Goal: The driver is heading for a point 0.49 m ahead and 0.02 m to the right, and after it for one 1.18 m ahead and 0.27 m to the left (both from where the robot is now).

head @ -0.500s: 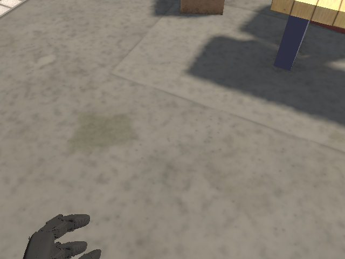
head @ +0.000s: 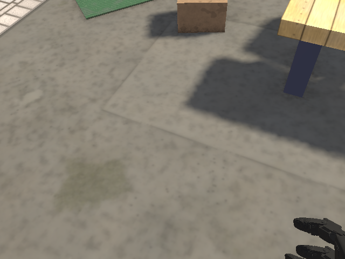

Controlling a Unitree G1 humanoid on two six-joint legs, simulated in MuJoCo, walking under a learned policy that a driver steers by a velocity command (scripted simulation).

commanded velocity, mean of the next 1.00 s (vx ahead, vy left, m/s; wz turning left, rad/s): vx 0.27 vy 0.00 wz -0.11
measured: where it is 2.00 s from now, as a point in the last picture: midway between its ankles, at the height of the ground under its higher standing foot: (199, 190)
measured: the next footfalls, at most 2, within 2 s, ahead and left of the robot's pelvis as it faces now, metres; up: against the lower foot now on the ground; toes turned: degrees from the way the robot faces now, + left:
left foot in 0.10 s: +0.23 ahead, +0.13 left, +0.00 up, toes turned -10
right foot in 0.54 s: +0.38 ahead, -0.18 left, +0.00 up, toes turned -16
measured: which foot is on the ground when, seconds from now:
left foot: up 0.00-0.08, down 0.10-0.54, up 0.56-0.94, down 0.96-1.00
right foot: down 0.00-0.12, up 0.14-0.52, down 0.54-0.94, up 0.96-1.00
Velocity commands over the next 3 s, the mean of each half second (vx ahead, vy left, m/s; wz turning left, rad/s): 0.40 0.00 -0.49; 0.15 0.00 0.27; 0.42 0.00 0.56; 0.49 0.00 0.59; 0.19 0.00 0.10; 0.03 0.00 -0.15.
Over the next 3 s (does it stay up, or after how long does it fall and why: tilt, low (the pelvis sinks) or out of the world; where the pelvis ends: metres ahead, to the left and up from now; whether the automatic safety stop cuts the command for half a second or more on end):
stays up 0.99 0.22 -0.01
